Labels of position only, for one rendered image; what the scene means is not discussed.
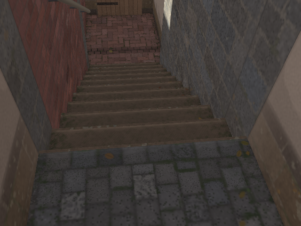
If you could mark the stairs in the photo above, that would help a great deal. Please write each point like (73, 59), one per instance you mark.
(133, 134)

